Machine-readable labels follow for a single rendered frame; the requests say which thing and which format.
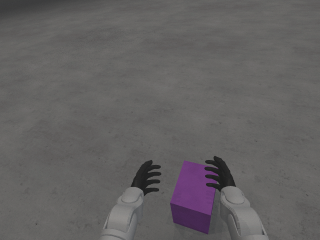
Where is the robot right hand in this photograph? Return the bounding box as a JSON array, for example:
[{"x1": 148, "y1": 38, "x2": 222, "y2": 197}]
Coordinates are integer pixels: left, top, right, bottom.
[{"x1": 204, "y1": 156, "x2": 236, "y2": 192}]

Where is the carton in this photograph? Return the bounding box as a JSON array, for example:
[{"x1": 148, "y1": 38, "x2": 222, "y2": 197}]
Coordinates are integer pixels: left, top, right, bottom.
[{"x1": 170, "y1": 160, "x2": 218, "y2": 234}]

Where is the right robot forearm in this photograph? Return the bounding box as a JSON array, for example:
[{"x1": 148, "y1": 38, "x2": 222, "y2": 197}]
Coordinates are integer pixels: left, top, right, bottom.
[{"x1": 219, "y1": 186, "x2": 269, "y2": 240}]

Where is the robot left hand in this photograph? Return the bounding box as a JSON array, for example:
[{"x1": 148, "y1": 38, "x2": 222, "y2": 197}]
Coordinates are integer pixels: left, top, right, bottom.
[{"x1": 131, "y1": 160, "x2": 161, "y2": 196}]

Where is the left robot forearm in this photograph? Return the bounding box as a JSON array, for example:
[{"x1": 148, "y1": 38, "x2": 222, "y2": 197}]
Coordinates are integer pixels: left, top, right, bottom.
[{"x1": 98, "y1": 187, "x2": 145, "y2": 240}]

